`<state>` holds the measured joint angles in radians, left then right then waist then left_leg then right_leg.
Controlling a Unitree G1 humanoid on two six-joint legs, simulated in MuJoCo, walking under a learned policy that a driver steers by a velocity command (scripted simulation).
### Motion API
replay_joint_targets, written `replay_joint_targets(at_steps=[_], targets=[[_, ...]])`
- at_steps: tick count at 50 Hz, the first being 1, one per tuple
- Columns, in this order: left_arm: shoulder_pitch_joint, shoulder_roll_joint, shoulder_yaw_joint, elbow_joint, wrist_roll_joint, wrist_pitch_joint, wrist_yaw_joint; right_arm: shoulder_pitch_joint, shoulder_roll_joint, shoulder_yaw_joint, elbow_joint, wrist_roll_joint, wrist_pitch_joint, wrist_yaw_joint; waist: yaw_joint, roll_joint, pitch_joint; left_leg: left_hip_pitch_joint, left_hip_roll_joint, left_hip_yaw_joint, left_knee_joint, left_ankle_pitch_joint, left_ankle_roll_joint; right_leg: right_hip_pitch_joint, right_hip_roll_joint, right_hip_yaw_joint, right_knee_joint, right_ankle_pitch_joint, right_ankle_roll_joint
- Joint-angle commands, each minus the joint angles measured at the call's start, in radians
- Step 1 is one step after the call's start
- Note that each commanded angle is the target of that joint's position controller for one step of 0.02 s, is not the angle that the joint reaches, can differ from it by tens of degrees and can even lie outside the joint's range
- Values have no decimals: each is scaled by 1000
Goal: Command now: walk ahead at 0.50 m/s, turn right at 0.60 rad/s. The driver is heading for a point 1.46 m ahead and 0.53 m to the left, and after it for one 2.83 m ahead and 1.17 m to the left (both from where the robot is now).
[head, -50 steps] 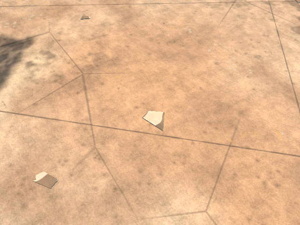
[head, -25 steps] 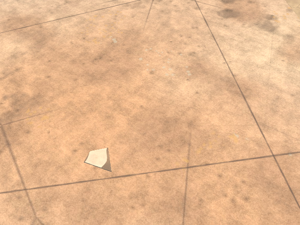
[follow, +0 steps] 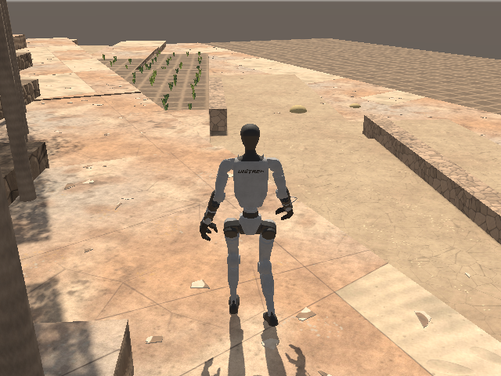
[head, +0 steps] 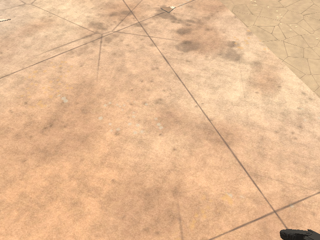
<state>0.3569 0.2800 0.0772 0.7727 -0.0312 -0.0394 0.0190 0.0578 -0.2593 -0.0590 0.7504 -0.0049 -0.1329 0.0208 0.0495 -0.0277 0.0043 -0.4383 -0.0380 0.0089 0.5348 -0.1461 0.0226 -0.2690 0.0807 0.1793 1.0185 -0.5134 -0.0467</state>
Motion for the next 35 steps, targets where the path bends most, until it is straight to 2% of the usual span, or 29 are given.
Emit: replay_joint_targets(at_steps=[1,2,3,4,5,8,11,14,16,18,19,20,21,22,23,25,26,28,30,32,35], targets=[[-48,144,25,-104,4,-12,2,165,-114,-35,-24,1,15,-8,-111,86,-82,500,372,-475,-260,-209,157,-503,-128,-27,288,119,19],[-79,129,28,-116,14,-11,-2,138,-97,-29,-15,-4,20,-9,-93,84,-31,409,335,-388,-283,-113,153,-481,-155,-30,239,163,19],[-72,100,24,-119,11,-10,-7,143,-91,-24,-3,-13,17,-8,-74,107,-21,341,301,-330,-308,-59,151,-426,-174,-33,204,187,14],[-59,70,17,-117,7,-10,-10,156,-86,-23,12,-11,12,-3,-65,121,-19,311,279,-292,-331,-28,162,-397,-174,-43,170,191,13],[-58,50,11,-120,8,-10,-11,170,-91,-24,26,-5,8,1,-58,122,-16,297,272,-266,-346,12,181,-391,-172,-57,134,187,14],[-142,34,-3,-156,31,-21,-13,183,-139,-34,43,15,10,0,-55,99,0,302,275,-223,-379,149,222,-424,-196,-108,-51,268,35],[-247,13,-19,-175,27,-41,-25,211,-168,-39,51,27,27,-7,-88,96,7,275,228,-146,-374,186,194,-339,-169,-144,-282,415,52],[-331,29,-18,-193,14,-52,-38,281,-190,-43,71,36,41,-9,-119,114,11,285,235,-152,-343,165,181,-261,-124,-163,-413,477,67],[-358,51,-11,-207,8,-61,-45,306,-193,-43,81,41,51,-12,-116,133,12,312,259,-194,-307,125,166,-221,-112,-153,-476,456,55],[-296,82,4,-192,8,-69,-45,294,-199,-43,84,44,61,-18,-60,142,-11,306,262,-212,-239,113,134,-89,-101,-157,-556,451,29],[-206,113,22,-164,15,-70,-38,295,-182,-36,83,39,62,-20,-16,133,-59,272,224,-189,-144,179,109,63,-92,-166,-577,439,6],[-62,166,43,-140,33,-71,-26,281,-130,-17,67,26,58,-18,55,87,-162,161,163,-138,77,125,69,290,-198,-75,-558,440,-44],[60,262,65,-130,57,-59,-15,339,-29,13,31,12,43,-19,65,-153,-308,-167,42,-31,442,-222,0,630,-455,249,-568,408,-153],[96,227,57,-111,53,-53,-20,367,-66,8,25,40,31,-19,64,-262,-360,-324,32,-101,652,-451,-6,634,-535,513,-674,233,-235],[46,159,36,-112,39,-55,-23,319,-148,-16,24,55,34,-21,59,-164,-224,-386,83,-132,735,-384,-1,531,-492,409,-699,175,-206],[-74,79,8,-111,34,-59,-31,245,-140,-22,13,40,51,-22,9,-92,-81,-352,140,-107,699,-237,-4,314,-403,183,-759,258,-160],[-118,56,2,-107,37,-64,-33,242,-131,-27,11,33,64,-21,-21,-102,-39,-311,163,-115,660,-191,-7,232,-374,108,-796,318,-147],[-152,61,10,-92,41,-75,-32,244,-90,-23,3,36,86,-15,-53,-93,-7,-257,175,-109,632,-135,-18,145,-361,8,-850,420,-145],[-147,81,20,-74,44,-83,-25,217,-75,-22,-16,32,98,-13,-63,-56,7,-277,176,-115,587,-74,-31,136,-366,-70,-873,511,-153],[-131,99,27,-54,45,-83,-17,175,-67,-19,-36,28,102,-7,-55,-36,18,-299,175,-114,497,10,-38,154,-363,-142,-882,553,-151],[-119,129,36,-35,41,-76,-8,86,-53,-9,-64,27,98,12,-28,-29,39,-261,163,-71,319,150,-28,162,-342,-248,-886,557,-125]])
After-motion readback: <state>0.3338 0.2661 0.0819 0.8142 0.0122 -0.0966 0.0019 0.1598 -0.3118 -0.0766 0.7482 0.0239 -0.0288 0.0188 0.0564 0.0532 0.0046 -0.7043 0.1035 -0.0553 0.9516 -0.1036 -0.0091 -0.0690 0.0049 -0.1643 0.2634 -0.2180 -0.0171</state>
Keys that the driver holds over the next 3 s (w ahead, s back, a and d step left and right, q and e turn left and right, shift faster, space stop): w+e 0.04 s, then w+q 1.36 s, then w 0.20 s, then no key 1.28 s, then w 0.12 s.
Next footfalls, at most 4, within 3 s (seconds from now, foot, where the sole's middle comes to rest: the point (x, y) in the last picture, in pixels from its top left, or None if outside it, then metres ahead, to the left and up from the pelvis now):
0.40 right None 0.35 -0.16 -0.76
0.92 left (135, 216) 0.57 0.16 -0.76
1.40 right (153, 149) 0.91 0.11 -0.76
1.84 left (85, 144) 0.92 0.45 -0.76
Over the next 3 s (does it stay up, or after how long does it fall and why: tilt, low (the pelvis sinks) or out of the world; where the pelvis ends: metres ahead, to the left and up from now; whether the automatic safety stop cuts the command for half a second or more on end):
stays up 0.96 0.32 0.01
